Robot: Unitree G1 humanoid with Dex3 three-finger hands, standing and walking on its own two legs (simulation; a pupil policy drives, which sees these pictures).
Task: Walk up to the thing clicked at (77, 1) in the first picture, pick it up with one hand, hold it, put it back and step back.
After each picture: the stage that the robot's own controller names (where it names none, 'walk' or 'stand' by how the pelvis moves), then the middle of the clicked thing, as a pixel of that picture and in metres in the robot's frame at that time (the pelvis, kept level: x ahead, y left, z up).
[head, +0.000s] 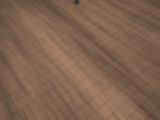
stand; out of the picture +2.32 +0.13 -0.65
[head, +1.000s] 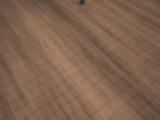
walk; out of the picture +2.17 +0.22 -0.64
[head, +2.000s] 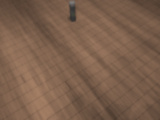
walk; (72, 11) +1.62 +0.28 -0.63
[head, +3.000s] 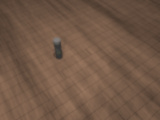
walk; (58, 49) +1.12 +0.33 -0.64
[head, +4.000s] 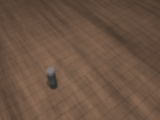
walk; (52, 78) +0.77 +0.29 -0.63
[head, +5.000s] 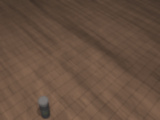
walk; (44, 108) +0.55 +0.22 -0.65
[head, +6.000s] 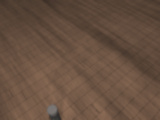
stand; (54, 116) +0.46 +0.26 -0.65
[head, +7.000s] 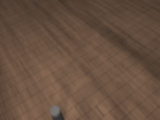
stand; (57, 116) +0.43 +0.25 -0.64
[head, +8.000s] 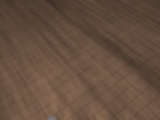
stand; out of the picture +0.39 +0.25 -0.65
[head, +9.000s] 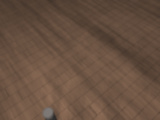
walk; (51, 118) +0.41 +0.27 -0.65
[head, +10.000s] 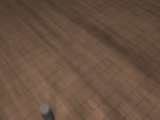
stand; (47, 114) +0.44 +0.29 -0.64
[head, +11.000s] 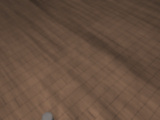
stand; out of the picture +0.42 +0.26 -0.66
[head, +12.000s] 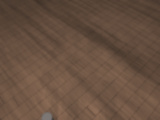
stand; out of the picture +0.39 +0.26 -0.66
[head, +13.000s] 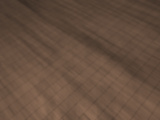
stand; out of the picture +0.36 +0.29 -0.66
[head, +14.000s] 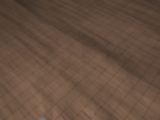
stand; out of the picture +0.38 +0.30 -0.66
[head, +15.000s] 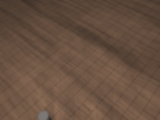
stand; out of the picture +0.40 +0.29 -0.65
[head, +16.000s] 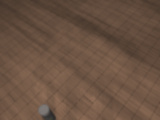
stand; (47, 114) +0.39 +0.31 -0.64
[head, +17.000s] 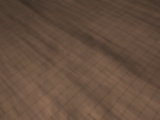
stand; out of the picture +0.36 +0.24 -0.65
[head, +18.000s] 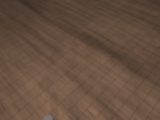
stand; out of the picture +0.41 +0.28 -0.66
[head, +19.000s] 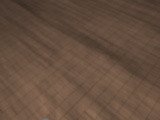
stand; out of the picture +0.38 +0.30 -0.66
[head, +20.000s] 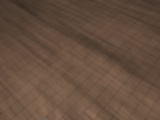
stand; out of the picture +0.38 +0.30 -0.66
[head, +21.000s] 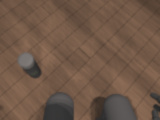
go down; (31, 67) +0.44 +0.29 -0.38
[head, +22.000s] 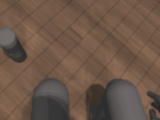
go down; (13, 48) +0.46 +0.32 -0.28
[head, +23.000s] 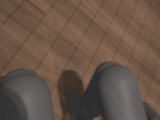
close in; out of the picture +0.44 +0.35 -0.18
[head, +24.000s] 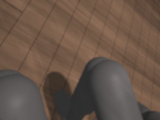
close; out of the picture +0.43 +0.37 -0.16
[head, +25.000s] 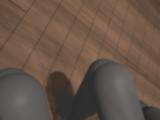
lift; out of the picture +0.39 +0.36 -0.16
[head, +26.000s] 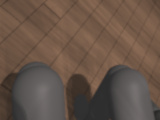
lift; out of the picture +0.27 +0.44 -0.14
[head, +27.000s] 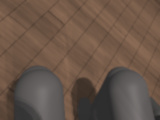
lift; out of the picture +0.31 +0.43 -0.11
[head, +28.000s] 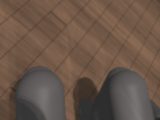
lift; out of the picture +0.33 +0.42 -0.11
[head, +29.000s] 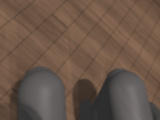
lift; out of the picture +0.30 +0.39 -0.14
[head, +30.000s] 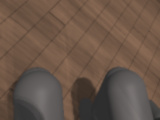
lift; out of the picture +0.33 +0.39 -0.14
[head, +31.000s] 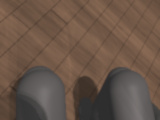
lift; out of the picture +0.32 +0.41 -0.13
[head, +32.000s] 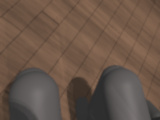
lift; out of the picture +0.34 +0.38 -0.15
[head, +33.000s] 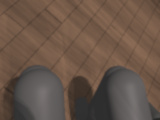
lift; out of the picture +0.32 +0.40 -0.15
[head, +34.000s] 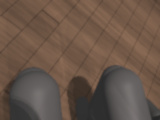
lift; out of the picture +0.33 +0.38 -0.16
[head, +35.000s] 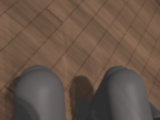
lift; out of the picture +0.32 +0.39 -0.16
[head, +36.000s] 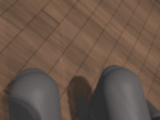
lift; out of the picture +0.35 +0.37 -0.16
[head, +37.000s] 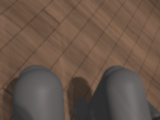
lift; out of the picture +0.33 +0.40 -0.16
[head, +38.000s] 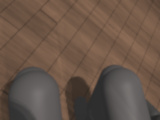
lift; out of the picture +0.34 +0.37 -0.17
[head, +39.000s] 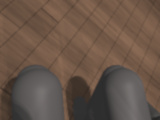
lift; out of the picture +0.33 +0.40 -0.16
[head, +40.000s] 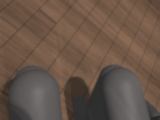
lift; out of the picture +0.32 +0.39 -0.17
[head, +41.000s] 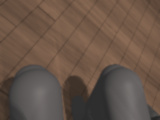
lift; out of the picture +0.34 +0.39 -0.16
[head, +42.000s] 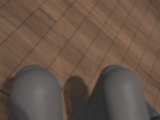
lift; out of the picture +0.32 +0.40 -0.17
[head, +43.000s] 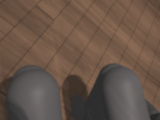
lift; out of the picture +0.33 +0.39 -0.16
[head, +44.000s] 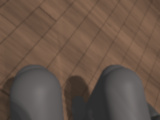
lift; out of the picture +0.33 +0.41 -0.15
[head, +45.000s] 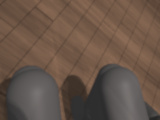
lift; out of the picture +0.32 +0.39 -0.16
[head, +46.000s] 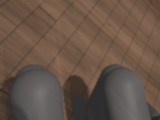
lift; out of the picture +0.33 +0.41 -0.15
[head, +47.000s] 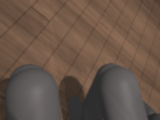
lift; out of the picture +0.32 +0.41 -0.16
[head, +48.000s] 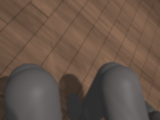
lift; out of the picture +0.32 +0.42 -0.16
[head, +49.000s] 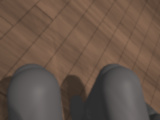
lift; out of the picture +0.31 +0.41 -0.16
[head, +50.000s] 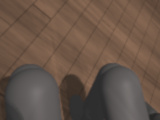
lift; out of the picture +0.31 +0.41 -0.16
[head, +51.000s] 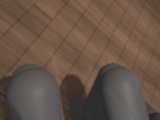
lift; out of the picture +0.31 +0.41 -0.16
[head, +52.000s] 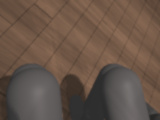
lift; out of the picture +0.31 +0.42 -0.16
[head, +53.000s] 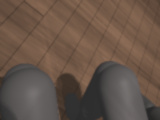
lift; out of the picture +0.31 +0.44 -0.16
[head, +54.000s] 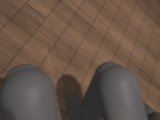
lift; out of the picture +0.32 +0.41 -0.17
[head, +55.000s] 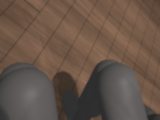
lift; out of the picture +0.37 +0.34 -0.25
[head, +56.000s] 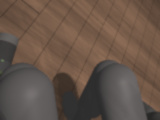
lift; out of the picture +0.35 +0.21 -0.25
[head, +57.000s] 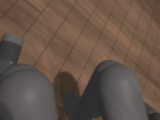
lift; (3, 70) +0.34 +0.20 -0.25
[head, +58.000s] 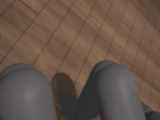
lift; out of the picture +0.35 +0.27 -0.25
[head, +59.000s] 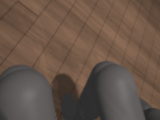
lift; out of the picture +0.37 +0.34 -0.25
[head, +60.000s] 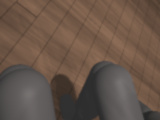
lift; out of the picture +0.38 +0.41 -0.25
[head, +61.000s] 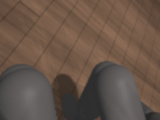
lift; out of the picture +0.39 +0.47 -0.25
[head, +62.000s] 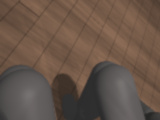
lift; out of the picture +0.40 +0.53 -0.25
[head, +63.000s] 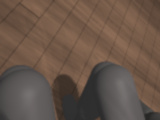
lift; out of the picture +0.41 +0.58 -0.25
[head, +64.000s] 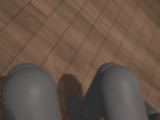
lift; out of the picture +0.43 +0.61 -0.25
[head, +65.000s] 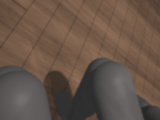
lift; out of the picture +0.42 +0.65 -0.24
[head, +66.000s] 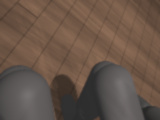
lift; out of the picture +0.43 +0.68 -0.25
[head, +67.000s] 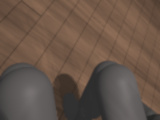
lift; out of the picture +0.44 +0.70 -0.25
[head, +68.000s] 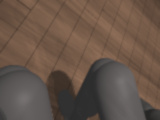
lift; out of the picture +0.43 +0.72 -0.24
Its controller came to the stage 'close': yes
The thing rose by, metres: 0.07
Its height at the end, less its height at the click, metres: -0.09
